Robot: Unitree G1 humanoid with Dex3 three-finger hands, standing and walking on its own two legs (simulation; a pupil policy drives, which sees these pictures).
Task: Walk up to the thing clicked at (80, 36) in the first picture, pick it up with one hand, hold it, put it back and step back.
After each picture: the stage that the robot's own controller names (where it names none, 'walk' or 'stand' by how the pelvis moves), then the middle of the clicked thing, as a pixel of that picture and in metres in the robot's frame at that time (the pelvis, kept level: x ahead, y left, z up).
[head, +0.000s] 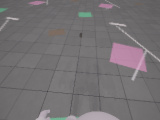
stand; (80, 35) +2.12 +0.32 -0.72
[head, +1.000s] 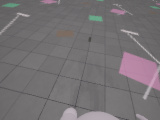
walk; (89, 39) +1.96 +0.11 -0.69
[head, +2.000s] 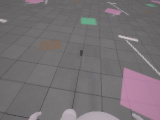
walk; (81, 53) +1.33 +0.16 -0.70
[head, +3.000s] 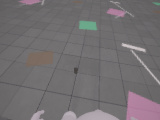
walk; (75, 70) +0.83 +0.19 -0.71
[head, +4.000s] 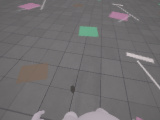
walk; (72, 89) +0.51 +0.20 -0.71
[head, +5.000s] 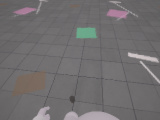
stand; (72, 99) +0.36 +0.22 -0.70
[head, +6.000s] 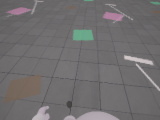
stand; (69, 104) +0.30 +0.22 -0.71
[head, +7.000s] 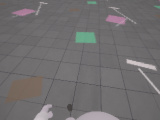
stand; (69, 107) +0.28 +0.20 -0.72
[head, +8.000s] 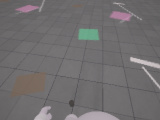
stand; (71, 103) +0.30 +0.20 -0.72
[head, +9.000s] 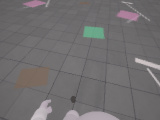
stand; (73, 99) +0.34 +0.17 -0.70
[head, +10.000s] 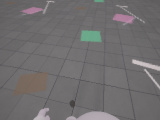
stand; (72, 103) +0.32 +0.19 -0.72
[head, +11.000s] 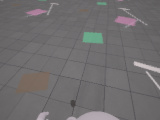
stand; (73, 103) +0.34 +0.19 -0.73
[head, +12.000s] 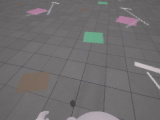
stand; (72, 103) +0.33 +0.19 -0.73
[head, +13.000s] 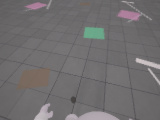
go down; (73, 100) +0.34 +0.19 -0.72
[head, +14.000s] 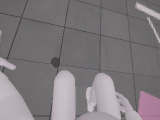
go down; (55, 62) +0.41 +0.23 -0.29
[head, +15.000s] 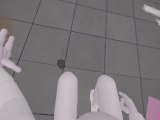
close in; (61, 64) +0.41 +0.23 -0.30
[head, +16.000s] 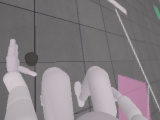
close in; (31, 59) +0.40 +0.26 -0.22
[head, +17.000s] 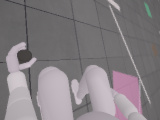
close; (25, 58) +0.40 +0.27 -0.22
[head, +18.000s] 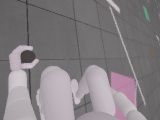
lift; (27, 58) +0.38 +0.27 -0.23
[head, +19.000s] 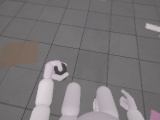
lift; (61, 72) +0.33 +0.20 -0.02
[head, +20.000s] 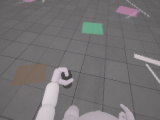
hold; (66, 79) +0.30 +0.17 -0.01
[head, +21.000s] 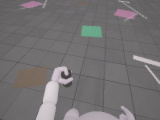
hold; (66, 78) +0.31 +0.17 +0.00
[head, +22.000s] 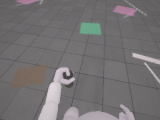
crouch; (68, 79) +0.32 +0.16 -0.02
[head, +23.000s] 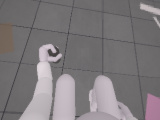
lower; (54, 55) +0.45 +0.22 -0.09
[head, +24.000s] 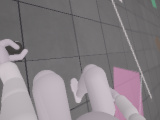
lower; (16, 52) +0.43 +0.29 -0.22
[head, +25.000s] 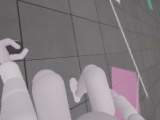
lower; (16, 51) +0.43 +0.29 -0.23
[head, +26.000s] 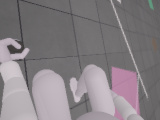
lower; (17, 51) +0.43 +0.29 -0.23
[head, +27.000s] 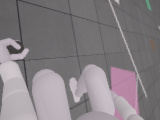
lower; (17, 51) +0.43 +0.29 -0.23
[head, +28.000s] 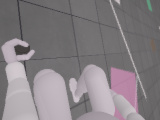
loosen; (22, 52) +0.43 +0.27 -0.23
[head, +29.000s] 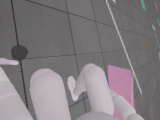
withdraw; (19, 53) +0.42 +0.27 -0.23
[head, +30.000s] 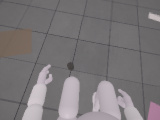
walk; (70, 66) +0.45 +0.19 -0.41
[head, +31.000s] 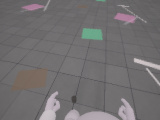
stand; (74, 99) +0.37 +0.15 -0.66
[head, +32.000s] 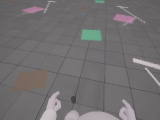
stand; (73, 99) +0.38 +0.17 -0.67
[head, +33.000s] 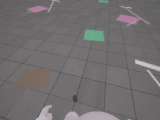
stand; (75, 98) +0.39 +0.16 -0.70
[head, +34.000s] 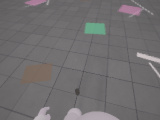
walk; (77, 91) +0.42 +0.15 -0.71
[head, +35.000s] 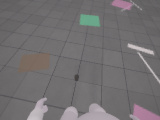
walk; (76, 77) +0.59 +0.13 -0.71
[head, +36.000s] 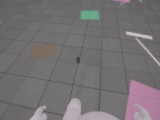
walk; (78, 60) +0.92 +0.24 -0.69
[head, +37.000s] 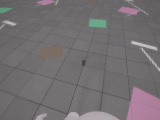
stand; (83, 63) +1.01 +0.15 -0.71
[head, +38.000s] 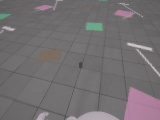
stand; (80, 65) +1.02 +0.19 -0.72
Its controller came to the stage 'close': yes
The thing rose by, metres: 0.71
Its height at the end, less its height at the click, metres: +0.00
